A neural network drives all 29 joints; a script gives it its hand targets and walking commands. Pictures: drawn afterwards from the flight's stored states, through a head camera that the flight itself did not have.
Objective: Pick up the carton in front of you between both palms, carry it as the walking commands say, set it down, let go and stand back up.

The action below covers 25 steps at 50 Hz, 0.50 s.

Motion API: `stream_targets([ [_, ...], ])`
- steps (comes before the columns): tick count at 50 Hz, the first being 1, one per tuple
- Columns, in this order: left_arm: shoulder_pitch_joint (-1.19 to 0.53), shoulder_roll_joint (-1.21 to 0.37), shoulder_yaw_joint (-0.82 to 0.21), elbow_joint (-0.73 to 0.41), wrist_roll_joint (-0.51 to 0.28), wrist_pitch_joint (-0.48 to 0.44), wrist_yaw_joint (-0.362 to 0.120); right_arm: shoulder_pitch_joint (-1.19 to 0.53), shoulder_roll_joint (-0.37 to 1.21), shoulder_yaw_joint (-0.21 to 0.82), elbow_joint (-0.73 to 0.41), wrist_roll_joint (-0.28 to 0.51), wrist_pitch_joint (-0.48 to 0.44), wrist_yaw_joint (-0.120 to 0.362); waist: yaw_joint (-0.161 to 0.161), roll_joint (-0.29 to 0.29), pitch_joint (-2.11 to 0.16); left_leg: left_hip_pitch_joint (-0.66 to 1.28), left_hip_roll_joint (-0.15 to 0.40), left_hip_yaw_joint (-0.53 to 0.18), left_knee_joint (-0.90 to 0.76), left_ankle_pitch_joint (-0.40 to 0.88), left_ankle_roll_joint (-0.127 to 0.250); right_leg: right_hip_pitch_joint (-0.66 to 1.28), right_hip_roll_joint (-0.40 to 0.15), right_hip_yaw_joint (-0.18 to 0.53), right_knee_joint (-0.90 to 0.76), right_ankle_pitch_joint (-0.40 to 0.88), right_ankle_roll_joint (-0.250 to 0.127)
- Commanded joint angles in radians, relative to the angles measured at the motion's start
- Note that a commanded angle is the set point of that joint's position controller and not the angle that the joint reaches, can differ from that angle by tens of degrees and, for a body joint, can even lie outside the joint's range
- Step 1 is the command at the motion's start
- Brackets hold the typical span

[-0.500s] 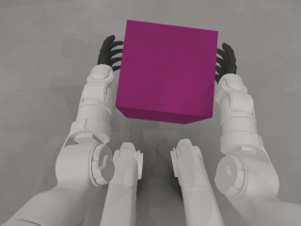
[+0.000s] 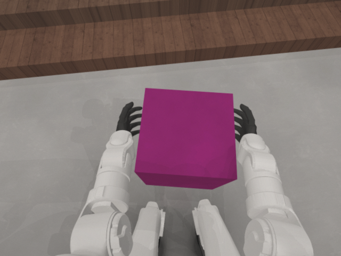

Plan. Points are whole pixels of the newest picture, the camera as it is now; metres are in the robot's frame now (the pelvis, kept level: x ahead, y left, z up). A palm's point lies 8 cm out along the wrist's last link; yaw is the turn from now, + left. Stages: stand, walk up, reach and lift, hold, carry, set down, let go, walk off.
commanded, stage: reach and lift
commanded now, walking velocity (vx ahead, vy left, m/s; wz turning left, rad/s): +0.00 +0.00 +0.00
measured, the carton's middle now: (183, 145) +0.40 -0.02 -0.11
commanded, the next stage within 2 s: hold in 1.70 s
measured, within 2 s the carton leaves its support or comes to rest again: neither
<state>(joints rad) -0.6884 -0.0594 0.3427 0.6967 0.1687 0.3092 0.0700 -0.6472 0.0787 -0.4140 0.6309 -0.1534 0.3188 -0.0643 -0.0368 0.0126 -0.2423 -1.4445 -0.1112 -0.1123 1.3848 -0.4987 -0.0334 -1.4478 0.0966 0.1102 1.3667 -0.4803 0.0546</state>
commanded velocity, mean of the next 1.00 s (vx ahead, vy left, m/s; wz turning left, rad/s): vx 0.00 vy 0.00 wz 0.00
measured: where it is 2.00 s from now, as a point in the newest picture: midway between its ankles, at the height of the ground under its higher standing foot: (178, 255)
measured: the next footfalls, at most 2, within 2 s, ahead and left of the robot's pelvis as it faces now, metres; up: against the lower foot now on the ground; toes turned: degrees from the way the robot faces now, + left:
none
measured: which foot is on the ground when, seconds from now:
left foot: down 0.00-1.00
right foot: down 0.00-1.00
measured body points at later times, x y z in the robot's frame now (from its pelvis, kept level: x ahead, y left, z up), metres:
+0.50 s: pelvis +0.05 +0.00 +0.13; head +0.09 +0.00 +0.58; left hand +0.38 +0.14 +0.10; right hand +0.37 -0.16 +0.11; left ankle +0.06 +0.12 -0.58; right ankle +0.07 -0.14 -0.58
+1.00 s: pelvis +0.04 -0.01 +0.16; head +0.02 -0.01 +0.61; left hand +0.35 +0.15 +0.17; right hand +0.35 -0.16 +0.18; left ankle +0.06 +0.12 -0.58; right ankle +0.07 -0.13 -0.58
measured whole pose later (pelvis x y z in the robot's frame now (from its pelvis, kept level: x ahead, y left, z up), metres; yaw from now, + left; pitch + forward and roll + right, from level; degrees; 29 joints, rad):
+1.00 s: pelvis +0.04 -0.01 +0.16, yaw +0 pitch -3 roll +0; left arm -0.31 -0.16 0.30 0.41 0.29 0.61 0.00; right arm -0.32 0.17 -0.31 0.40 -0.30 0.62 0.00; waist 0.00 0.01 -0.02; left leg -0.19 -0.05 -0.15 0.48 -0.24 -0.01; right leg -0.20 0.05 0.14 0.47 -0.22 0.01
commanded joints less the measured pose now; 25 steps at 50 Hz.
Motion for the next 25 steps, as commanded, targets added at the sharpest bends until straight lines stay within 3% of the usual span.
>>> stream_targets([
  [1,-0.523,-1.092,-0.526,0.010,-0.124,-0.022,-0.235,-0.539,1.057,0.582,0.047,0.116,-0.006,0.256,-0.007,0.012,-0.653,0.482,-0.057,0.093,-0.251,0.208,0.016,0.484,0.066,-0.116,-0.225,0.223,-0.027],
  [15,-0.256,-1.092,-0.590,-0.073,-0.106,-0.029,-0.241,-0.266,1.065,0.646,0.001,0.090,-0.019,0.257,0.009,-0.002,-0.466,0.828,-0.020,0.035,-0.556,0.379,0.022,0.851,0.033,-0.050,-0.527,0.379,-0.040],
  [25,-0.093,-1.084,-0.656,-0.180,-0.123,0.064,-0.265,-0.106,1.066,0.718,-0.098,0.106,0.072,0.272,0.022,-0.009,-0.297,1.098,0.006,0.015,-0.778,0.514,0.024,1.127,0.009,-0.025,-0.757,0.515,-0.039],
])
